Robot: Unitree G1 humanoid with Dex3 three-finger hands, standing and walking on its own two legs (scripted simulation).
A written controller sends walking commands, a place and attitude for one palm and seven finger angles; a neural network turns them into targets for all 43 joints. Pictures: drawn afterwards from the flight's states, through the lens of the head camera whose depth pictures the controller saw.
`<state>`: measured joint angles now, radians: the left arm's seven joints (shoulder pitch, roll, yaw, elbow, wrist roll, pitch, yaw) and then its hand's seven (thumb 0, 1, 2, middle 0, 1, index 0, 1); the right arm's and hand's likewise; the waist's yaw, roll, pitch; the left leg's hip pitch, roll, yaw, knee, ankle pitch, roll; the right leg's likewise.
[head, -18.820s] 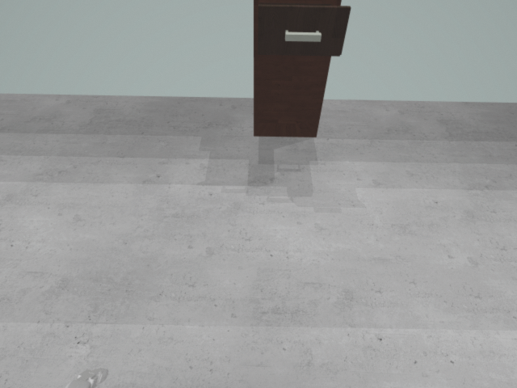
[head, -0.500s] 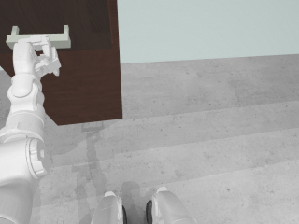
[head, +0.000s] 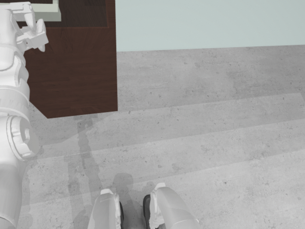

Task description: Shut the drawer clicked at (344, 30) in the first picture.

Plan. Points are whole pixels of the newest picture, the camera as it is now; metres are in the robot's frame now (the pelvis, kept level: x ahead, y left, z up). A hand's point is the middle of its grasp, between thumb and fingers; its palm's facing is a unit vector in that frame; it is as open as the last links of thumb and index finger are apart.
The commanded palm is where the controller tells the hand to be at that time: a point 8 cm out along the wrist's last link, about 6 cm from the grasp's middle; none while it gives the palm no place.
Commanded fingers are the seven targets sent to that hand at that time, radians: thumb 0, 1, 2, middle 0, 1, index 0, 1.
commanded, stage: push the drawer shut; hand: left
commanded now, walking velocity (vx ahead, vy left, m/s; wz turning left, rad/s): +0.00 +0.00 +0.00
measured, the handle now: (26, 5) +0.64 +0.22 +0.08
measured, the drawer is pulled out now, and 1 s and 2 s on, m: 0.00 0.00 0.00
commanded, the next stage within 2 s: pull the fist back off the drawer in 0.08 s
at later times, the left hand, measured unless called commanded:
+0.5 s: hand (38, 30) +0.57 +0.19 +0.08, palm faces +0.05 -1.00 -0.04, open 3.5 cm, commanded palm +0.57 +0.20 +0.08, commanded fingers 0.00 0.90 0.90 -1.40 -1.60 -1.40 -1.60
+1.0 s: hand (41, 33) +0.57 +0.19 +0.08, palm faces +0.08 -1.00 -0.02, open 3.3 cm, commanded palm +0.53 +0.22 +0.09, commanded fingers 0.00 0.90 0.90 -1.40 -1.60 -1.40 -1.60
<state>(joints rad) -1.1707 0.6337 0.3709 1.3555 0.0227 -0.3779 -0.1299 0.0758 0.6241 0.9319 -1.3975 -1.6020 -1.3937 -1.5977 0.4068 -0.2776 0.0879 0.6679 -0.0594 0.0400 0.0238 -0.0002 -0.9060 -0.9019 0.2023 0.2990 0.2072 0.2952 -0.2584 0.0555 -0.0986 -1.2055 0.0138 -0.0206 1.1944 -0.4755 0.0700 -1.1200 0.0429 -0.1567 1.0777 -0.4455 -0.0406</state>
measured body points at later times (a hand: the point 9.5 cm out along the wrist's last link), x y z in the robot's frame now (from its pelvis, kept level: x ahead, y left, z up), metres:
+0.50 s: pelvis -0.01 +0.00 -0.01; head +0.16 +0.04 +0.41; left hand +0.56 +0.24 +0.08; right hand -0.06 -0.25 -0.09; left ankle +0.03 +0.07 -0.64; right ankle +0.03 -0.11 -0.64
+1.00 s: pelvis +0.03 +0.01 +0.02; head +0.18 +0.03 +0.44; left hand +0.56 +0.24 +0.08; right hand +0.01 -0.25 -0.09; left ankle +0.03 +0.07 -0.64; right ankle +0.03 -0.10 -0.64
